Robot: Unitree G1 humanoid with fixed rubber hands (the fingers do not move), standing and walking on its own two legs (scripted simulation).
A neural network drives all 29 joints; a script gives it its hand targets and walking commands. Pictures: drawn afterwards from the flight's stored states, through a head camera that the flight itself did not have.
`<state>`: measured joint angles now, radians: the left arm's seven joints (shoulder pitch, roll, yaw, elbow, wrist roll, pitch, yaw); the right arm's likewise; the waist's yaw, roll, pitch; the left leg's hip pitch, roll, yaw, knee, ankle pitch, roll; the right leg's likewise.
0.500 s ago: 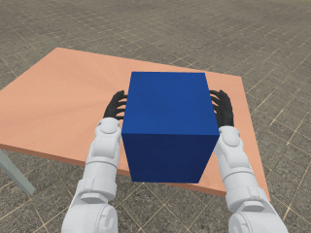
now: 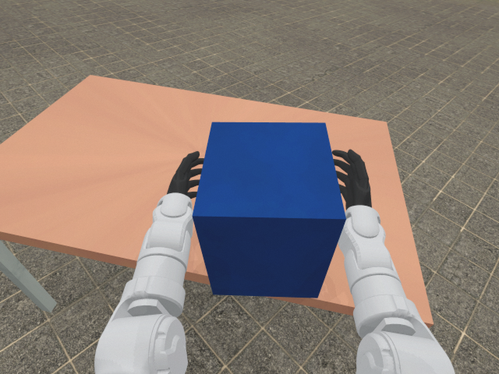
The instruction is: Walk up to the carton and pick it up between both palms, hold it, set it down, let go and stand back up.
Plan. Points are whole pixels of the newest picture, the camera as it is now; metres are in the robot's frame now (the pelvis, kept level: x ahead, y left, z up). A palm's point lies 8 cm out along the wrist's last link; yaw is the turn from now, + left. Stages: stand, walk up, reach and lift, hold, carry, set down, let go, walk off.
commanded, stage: set down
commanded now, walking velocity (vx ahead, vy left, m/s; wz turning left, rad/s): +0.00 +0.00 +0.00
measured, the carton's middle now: (266, 212) +0.39 -0.08 +0.05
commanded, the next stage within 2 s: none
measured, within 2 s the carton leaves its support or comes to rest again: rests again in 1.38 s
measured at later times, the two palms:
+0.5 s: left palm (196, 197) +0.42 +0.05 +0.08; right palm (362, 204) +0.36 -0.23 +0.10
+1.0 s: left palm (198, 206) +0.42 +0.05 +0.06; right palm (362, 217) +0.35 -0.23 +0.08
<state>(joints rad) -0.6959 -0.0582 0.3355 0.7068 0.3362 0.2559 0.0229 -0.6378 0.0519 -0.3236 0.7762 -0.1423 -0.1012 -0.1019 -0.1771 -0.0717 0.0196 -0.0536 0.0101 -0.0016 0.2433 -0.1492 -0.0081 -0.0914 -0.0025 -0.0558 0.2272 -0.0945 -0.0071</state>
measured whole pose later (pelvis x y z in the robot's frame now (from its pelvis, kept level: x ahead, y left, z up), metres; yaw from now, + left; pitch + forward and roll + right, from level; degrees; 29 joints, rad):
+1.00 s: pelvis +0.01 +0.00 +0.00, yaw -3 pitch +5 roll +0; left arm -0.72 -0.08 0.36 0.93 0.33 0.05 0.10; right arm -0.64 0.05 -0.47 0.88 -0.29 -0.21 -0.03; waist -0.17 -0.01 -0.05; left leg -0.19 0.02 0.04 0.28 -0.17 0.00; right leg -0.25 0.00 -0.06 0.26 -0.09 -0.01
